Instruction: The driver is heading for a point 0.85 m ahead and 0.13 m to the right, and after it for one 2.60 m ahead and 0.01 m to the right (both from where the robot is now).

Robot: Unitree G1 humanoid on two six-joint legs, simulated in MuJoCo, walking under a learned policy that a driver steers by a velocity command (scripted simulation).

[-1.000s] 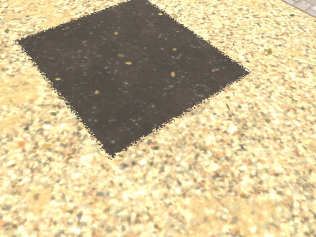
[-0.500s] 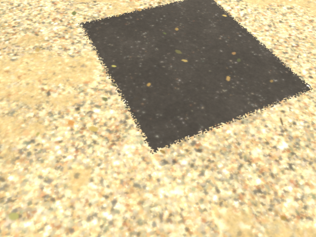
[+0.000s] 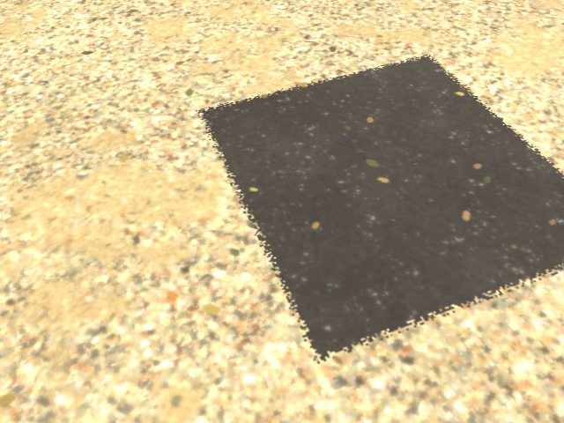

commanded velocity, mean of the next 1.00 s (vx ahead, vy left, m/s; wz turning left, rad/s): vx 0.86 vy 0.00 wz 0.07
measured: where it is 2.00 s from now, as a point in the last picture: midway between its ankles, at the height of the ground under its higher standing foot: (358, 259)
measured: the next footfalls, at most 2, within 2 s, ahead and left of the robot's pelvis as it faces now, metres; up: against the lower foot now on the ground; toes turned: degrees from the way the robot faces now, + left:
right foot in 0.08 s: +0.15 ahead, -0.11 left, +0.00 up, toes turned -6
left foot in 0.52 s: +0.64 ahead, -0.12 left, +0.00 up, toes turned -15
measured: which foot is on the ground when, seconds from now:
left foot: down 0.00-0.08, up 0.10-0.50, down 0.52-0.92, up 0.94-1.00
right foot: up 0.00-0.06, down 0.08-0.54, up 0.56-0.90, down 0.92-1.00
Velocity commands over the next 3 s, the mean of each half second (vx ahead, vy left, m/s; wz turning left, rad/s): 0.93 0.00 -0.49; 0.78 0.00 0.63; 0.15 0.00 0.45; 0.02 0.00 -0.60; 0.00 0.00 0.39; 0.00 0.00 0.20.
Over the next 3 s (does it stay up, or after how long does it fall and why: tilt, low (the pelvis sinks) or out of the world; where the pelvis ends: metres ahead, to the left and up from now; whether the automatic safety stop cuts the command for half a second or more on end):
stays up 1.05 -0.27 0.00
